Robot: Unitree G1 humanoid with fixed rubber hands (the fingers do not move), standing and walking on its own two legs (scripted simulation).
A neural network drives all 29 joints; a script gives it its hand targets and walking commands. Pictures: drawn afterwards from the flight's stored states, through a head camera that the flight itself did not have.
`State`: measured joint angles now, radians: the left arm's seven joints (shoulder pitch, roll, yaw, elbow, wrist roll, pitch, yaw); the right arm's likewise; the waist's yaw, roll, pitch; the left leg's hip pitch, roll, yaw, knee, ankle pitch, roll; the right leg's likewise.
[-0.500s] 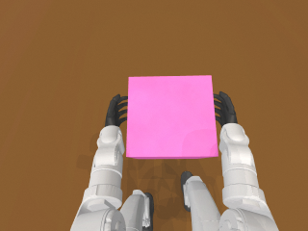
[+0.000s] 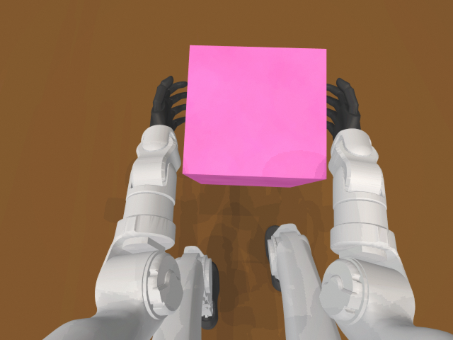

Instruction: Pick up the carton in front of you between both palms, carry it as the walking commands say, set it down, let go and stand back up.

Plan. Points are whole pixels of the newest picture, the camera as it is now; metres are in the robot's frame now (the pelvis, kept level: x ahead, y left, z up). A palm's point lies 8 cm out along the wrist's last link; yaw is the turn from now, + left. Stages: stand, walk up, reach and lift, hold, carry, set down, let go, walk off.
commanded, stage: set down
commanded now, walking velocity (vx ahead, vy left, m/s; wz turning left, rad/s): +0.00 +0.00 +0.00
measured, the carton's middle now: (250, 131) +0.47 -0.08 -0.16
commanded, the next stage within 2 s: none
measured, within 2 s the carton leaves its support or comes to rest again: rests again in 1.86 s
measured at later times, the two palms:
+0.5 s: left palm (189, 124) +0.53 +0.05 -0.23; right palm (323, 138) +0.45 -0.24 -0.24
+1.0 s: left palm (205, 128) +0.56 +0.03 -0.37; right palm (319, 134) +0.49 -0.26 -0.34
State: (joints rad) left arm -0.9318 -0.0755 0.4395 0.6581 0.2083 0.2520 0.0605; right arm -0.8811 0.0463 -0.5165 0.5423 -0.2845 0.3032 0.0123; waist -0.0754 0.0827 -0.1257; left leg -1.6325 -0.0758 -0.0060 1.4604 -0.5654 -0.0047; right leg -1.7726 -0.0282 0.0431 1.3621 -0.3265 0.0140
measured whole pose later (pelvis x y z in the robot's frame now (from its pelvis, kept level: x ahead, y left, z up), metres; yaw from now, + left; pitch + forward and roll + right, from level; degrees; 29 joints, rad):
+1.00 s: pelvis -0.02 +0.01 -0.18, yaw +0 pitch +46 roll -1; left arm -1.58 0.26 0.07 1.00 0.02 0.27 0.14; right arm -1.43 -0.21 -0.53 0.81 -0.08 0.30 -0.02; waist -0.19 0.02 0.28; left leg -2.21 -0.11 -0.01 2.13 -0.72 0.00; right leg -2.35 -0.04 0.04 1.97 -0.42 0.04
